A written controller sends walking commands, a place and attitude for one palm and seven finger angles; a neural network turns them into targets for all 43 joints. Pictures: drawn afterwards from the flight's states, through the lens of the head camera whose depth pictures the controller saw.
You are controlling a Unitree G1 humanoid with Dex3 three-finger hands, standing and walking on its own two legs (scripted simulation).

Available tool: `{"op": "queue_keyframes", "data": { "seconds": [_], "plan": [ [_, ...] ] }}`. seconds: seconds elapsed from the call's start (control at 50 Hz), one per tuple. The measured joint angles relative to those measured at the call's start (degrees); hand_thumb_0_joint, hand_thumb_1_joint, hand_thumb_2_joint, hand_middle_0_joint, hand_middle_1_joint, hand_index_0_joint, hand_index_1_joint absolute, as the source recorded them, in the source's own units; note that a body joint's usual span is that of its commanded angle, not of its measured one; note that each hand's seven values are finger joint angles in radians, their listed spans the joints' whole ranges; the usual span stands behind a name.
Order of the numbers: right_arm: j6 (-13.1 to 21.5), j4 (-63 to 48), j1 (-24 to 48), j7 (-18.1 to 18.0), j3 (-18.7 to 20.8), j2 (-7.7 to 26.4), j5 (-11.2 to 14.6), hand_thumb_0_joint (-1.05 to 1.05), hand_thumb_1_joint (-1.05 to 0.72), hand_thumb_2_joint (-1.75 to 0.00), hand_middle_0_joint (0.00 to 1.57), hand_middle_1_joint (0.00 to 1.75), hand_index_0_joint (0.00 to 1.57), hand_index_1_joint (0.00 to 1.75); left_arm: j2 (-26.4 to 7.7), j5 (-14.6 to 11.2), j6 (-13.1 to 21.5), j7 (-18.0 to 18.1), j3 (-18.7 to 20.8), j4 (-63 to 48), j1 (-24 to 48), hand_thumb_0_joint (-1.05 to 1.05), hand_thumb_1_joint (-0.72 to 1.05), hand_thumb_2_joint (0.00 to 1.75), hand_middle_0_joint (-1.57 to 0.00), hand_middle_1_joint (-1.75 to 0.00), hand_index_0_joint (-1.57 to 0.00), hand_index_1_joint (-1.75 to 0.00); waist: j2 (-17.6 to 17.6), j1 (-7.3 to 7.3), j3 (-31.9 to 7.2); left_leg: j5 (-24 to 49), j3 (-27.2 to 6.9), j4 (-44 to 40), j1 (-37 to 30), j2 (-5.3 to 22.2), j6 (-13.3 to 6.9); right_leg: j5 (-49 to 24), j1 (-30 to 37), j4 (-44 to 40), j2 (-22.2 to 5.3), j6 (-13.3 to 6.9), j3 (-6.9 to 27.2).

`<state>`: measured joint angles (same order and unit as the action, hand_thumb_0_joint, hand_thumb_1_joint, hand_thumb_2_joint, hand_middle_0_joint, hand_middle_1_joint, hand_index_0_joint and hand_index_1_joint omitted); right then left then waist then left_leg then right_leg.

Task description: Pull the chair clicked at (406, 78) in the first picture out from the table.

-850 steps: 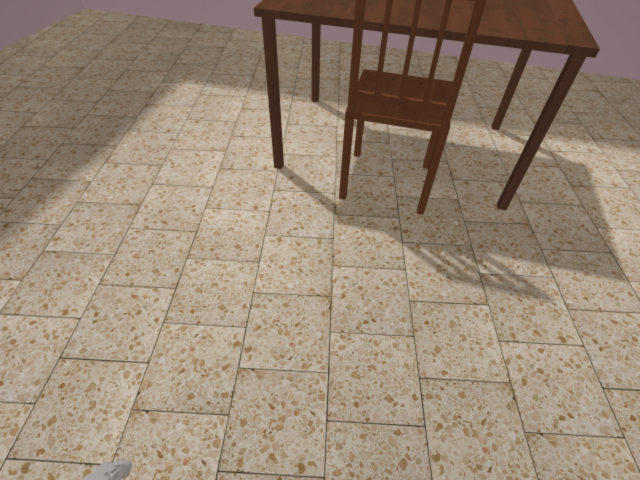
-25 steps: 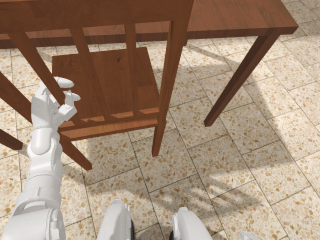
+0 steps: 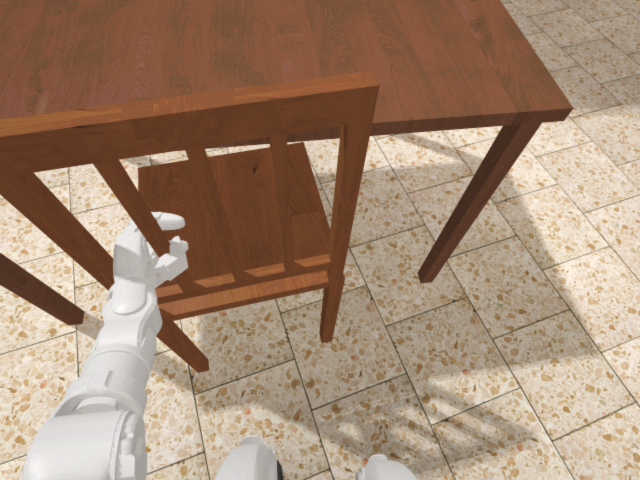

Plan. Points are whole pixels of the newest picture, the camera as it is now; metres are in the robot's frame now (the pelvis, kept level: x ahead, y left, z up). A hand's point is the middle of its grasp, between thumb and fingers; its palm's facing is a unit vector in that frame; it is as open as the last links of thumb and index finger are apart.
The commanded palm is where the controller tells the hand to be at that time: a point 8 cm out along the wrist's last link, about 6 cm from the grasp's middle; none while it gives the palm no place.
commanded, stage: step backward, pulling the chair out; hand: left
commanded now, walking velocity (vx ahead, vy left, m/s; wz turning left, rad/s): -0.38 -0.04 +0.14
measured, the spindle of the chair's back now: (222, 226) +0.45 +0.13 -0.01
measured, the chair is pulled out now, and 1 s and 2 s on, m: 0.04 0.18 0.28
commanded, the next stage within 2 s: none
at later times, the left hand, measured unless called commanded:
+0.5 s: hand (194, 319) +0.32 +0.16 -0.03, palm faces +0.13 -0.98 -0.16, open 4.9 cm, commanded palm +0.31 +0.21 -0.02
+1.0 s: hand (189, 364) +0.26 +0.15 -0.03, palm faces +0.11 -0.98 -0.18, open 5.0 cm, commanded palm +0.27 +0.20 -0.03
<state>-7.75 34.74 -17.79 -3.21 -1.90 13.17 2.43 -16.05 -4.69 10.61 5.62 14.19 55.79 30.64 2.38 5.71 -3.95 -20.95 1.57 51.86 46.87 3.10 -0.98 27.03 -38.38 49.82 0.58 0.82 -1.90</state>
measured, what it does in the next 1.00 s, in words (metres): shifts its weight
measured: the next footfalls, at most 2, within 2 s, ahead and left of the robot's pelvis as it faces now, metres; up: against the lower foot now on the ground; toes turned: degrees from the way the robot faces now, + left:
left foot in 1.36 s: -0.11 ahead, +0.14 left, +0.00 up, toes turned +5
left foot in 2.00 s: -0.25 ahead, +0.10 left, +0.00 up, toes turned +9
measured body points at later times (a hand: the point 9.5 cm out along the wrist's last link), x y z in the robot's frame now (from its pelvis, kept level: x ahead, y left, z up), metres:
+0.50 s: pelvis -0.07 -0.01 +0.03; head +0.03 -0.01 +0.46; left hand +0.31 +0.21 -0.02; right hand +0.01 -0.27 -0.11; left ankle +0.04 +0.11 -0.69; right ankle -0.04 -0.13 -0.69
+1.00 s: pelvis -0.10 -0.01 +0.03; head -0.02 +0.00 +0.47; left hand +0.25 +0.21 -0.01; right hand +0.01 -0.27 -0.09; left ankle +0.03 +0.11 -0.69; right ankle -0.04 -0.13 -0.68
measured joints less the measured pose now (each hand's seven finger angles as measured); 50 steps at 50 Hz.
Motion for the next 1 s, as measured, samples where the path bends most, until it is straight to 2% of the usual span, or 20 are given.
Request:
{"op": "queue_keyframes", "data": {
  "seconds": [0.12,0.26,0.44,0.58,0.68,0.72,0.78,0.84,0.94,1.0],
  "plan": [
    [1.15,3.3,0.49,-0.97,0.67,1.43,-0.23,0.01,-0.9,-0.9,0.21,0.3,0.21,0.3,-0.28,2.19,-0.05,0.65,-3.03,10.38,4.93,0.02,0.75,0.81,-0.37,-1.15,-0.48,-1.45,-1.21,0.5,1.84,3.44,-0.47,-6.64,-6.35,-0.34,-0.16,-3.93,6.92,-7.66,-0.05,0.22,-0.7],
    [3.66,5.41,2.55,-1.66,2.58,2.99,-0.18,0.01,-0.9,-0.9,0.2,0.29,0.21,0.3,0.48,1.17,0.73,0.29,-4.15,9.11,5.02,0.02,0.76,0.79,-0.33,-1.16,-0.49,-1.45,-0.54,0.26,6.58,6.98,0.01,-10.55,-9.11,-0.11,-0.49,-7.52,9.45,-11.68,0.23,0.32,-0.27],
    [6.11,6.24,3.94,-1.88,1.97,1.13,0.11,0.01,-0.9,-0.9,0.2,0.29,0.21,0.3,2.1,0.31,1.21,-0.14,-6.09,5.89,2.45,0.0,0.75,0.78,-0.31,-1.17,-0.5,-1.45,0.03,-0.91,10.25,11.14,-0.26,-13.82,-11.38,0.15,-0.02,-10.44,10.62,-12.62,0.58,-0.38,-0.59],
    [9.14,7.69,5.39,-2.4,1.29,0.78,0.28,0.01,-0.9,-0.9,0.2,0.3,0.21,0.3,3.41,-0.58,2.34,0.4,-6.69,8.03,2.0,0.0,0.74,0.79,-0.31,-1.16,-0.5,-1.45,1.39,-1.6,11.87,12.8,-1.81,-13.89,-12.47,0.36,0.81,-10.89,11.46,-11.18,0.96,-1.51,-2.1],
    [11.05,9.6,6.14,-2.91,1.3,1.75,0.54,0.01,-0.9,-0.9,0.21,0.3,0.21,0.3,4.17,-0.52,3.61,1.35,-7.09,8.84,0.55,0.0,0.73,0.79,-0.32,-1.15,-0.5,-1.45,0.31,-1.27,12.79,4.76,-2.45,-12.63,-14.24,-1.26,1.85,-11.48,13.56,-12.0,-0.18,-1.92,-2.26],
    [11.49,10.52,6.01,-3.25,1.51,2.86,0.32,0.01,-0.9,-0.9,0.21,0.3,0.21,0.3,4.85,-0.18,3.73,1.63,-7.6,8.75,-0.19,0.0,0.73,0.79,-0.32,-1.14,-0.5,-1.45,0.39,-1.1,12.53,7.25,-2.69,-13.93,-15.59,-1.63,1.93,-11.6,14.3,-12.36,-0.57,-1.64,-2.56],
    [11.55,11.45,6.01,-3.82,2.2,4.41,0.31,0.01,-0.9,-0.9,0.21,0.3,0.21,0.3,5.37,0.39,3.59,1.59,-9.13,8.38,-0.81,0.0,0.73,0.79,-0.32,-1.15,-0.5,-1.45,0.89,-1.4,12.51,14.98,-2.87,-15.45,-16.74,-1.38,1.04,-11.44,15.26,-12.15,-0.4,-1.06,-2.9],
    [11.53,11.24,6.07,-4.0,2.46,4.35,0.48,0.01,-0.9,-0.9,0.2,0.29,0.21,0.3,4.76,0.63,3.68,1.25,-10.86,8.08,-1.1,-0.01,0.73,0.78,-0.31,-1.16,-0.5,-1.45,-0.49,-1.94,12.51,13.42,-2.09,-15.53,-17.54,-1.61,0.22,-10.89,15.62,-11.99,-0.71,-0.73,-2.19],
    [12.55,9.66,6.15,-4.13,1.73,2.74,-0.58,0.01,-0.9,-0.9,0.2,0.29,0.21,0.3,3.97,0.86,3.01,0.78,-11.96,6.42,-0.81,-0.01,0.73,0.78,-0.3,-1.18,-0.5,-1.45,-1.48,-3.08,12.59,14.61,-1.69,-17.21,-17.08,-1.28,0.11,-3.39,13.65,-9.77,0.38,-1.62,-0.64],
    [13.24,9.42,7.14,-3.86,1.15,1.3,-1.02,0.01,-0.9,-0.9,0.2,0.29,0.21,0.3,3.47,0.69,2.7,0.46,-11.4,6.2,0.27,-0.01,0.73,0.79,-0.31,-1.18,-0.5,-1.45,-0.99,-3.46,14.26,15.16,-2.2,-17.19,-17.15,-0.62,0.56,-5.49,14.06,-10.71,1.23,-1.54,-0.79]
  ]
}}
